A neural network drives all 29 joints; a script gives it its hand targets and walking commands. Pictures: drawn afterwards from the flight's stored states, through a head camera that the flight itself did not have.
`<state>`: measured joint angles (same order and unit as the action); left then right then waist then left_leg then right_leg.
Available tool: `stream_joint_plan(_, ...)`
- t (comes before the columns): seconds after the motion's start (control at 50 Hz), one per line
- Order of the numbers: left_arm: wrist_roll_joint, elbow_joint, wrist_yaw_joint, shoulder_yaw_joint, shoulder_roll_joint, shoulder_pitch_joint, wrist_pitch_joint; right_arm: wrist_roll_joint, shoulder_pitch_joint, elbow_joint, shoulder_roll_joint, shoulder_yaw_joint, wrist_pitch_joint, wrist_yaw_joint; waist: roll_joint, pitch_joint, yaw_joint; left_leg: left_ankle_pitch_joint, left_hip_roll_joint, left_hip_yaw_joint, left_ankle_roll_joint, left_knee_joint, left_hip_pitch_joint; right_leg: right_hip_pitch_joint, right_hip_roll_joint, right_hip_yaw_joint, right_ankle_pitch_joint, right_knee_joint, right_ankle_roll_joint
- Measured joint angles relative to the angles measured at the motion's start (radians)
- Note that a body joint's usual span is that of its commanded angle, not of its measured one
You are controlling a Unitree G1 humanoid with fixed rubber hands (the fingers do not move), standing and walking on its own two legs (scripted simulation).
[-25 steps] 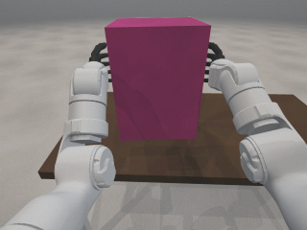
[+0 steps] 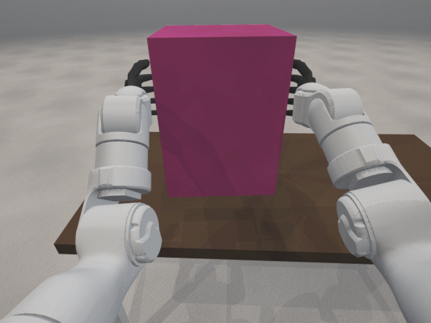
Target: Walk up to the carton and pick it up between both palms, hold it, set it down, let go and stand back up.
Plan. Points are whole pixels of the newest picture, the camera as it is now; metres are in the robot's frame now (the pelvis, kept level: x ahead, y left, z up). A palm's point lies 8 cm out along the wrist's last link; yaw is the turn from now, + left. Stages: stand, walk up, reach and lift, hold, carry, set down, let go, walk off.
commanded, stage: hold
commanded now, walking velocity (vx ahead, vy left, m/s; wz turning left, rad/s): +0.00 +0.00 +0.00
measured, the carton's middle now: (219, 108) +0.42 +0.00 +0.28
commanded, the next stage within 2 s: set down in 0.16 s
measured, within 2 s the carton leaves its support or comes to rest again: neither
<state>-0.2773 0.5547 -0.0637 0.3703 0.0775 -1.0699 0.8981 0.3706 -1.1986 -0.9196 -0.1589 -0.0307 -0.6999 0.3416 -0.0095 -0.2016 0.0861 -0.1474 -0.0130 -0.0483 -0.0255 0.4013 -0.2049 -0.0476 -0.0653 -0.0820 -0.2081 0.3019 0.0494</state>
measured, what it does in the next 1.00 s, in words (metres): stands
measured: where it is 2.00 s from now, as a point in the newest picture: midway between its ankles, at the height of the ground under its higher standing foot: outside the picture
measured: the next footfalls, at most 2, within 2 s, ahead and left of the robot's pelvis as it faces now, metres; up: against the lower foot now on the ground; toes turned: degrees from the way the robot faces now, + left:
none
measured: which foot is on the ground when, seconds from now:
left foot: down 0.00-1.00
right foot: down 0.00-1.00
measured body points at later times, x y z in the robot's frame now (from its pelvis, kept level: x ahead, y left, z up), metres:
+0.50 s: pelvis +0.00 +0.00 +0.00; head -0.09 +0.02 +0.44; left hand +0.40 +0.15 +0.33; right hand +0.39 -0.14 +0.30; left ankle +0.05 +0.10 -0.75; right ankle -0.02 -0.08 -0.74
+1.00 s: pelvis +0.00 +0.00 +0.00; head -0.06 +0.03 +0.45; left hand +0.40 +0.15 +0.25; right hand +0.40 -0.14 +0.25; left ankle +0.05 +0.10 -0.74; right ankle -0.02 -0.08 -0.74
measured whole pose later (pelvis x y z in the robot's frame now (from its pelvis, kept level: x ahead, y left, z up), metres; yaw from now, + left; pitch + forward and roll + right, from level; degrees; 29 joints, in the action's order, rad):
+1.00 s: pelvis +0.00 +0.00 +0.00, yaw +0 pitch -9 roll +0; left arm -0.40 0.38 -0.02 0.41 -0.04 -0.88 0.69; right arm 0.12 -0.97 -0.86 -0.03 0.14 -0.26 0.25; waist 0.07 -0.01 0.10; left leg -0.12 0.01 -0.05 -0.03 0.32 -0.05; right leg 0.09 -0.04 -0.08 -0.21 0.27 0.04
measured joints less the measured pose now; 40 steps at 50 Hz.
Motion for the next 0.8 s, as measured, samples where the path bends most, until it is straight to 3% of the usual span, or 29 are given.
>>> stream_joint_plan(0.24,0.007,-0.019,0.010,-0.004,0.013,0.020,-0.019,-0.001,0.016,0.027,0.014,-0.012,0.016,0.015,0.012,0.002,0.010,0.005,0.004,0.006,0.003,-0.013,0.013,0.013,0.001,-0.005,0.000,-0.010,0.002)
stream_joint_plan(0.32,-0.011,-0.038,0.023,0.029,-0.002,0.019,-0.075,-0.037,0.028,0.035,0.030,0.028,0.084,0.004,0.017,0.031,0.018,0.011,0.010,0.017,0.002,-0.022,0.036,0.041,0.005,-0.015,0.003,-0.021,0.001)
stream_joint_plan(0.42,-0.063,0.025,0.069,0.088,-0.005,-0.025,-0.162,-0.149,0.020,-0.022,0.073,0.147,0.189,-0.030,0.032,0.068,0.015,0.021,0.020,0.014,-0.004,-0.047,0.075,0.064,0.015,-0.013,-0.004,-0.013,-0.002)
stream_joint_plan(0.56,-0.093,0.047,0.104,0.062,0.002,-0.010,-0.208,-0.221,0.075,-0.058,0.110,0.216,0.309,-0.071,0.062,0.121,0.014,0.032,0.030,0.005,-0.006,-0.087,0.133,0.107,0.025,-0.005,-0.006,-0.022,-0.004)
stream_joint_plan(0.8,-0.093,-0.148,0.033,0.006,-0.085,0.164,-0.211,-0.204,0.240,0.057,0.121,0.138,0.415,-0.082,0.085,0.187,0.015,0.025,0.026,-0.003,-0.005,-0.084,0.146,0.127,0.022,0.004,0.002,-0.041,-0.007)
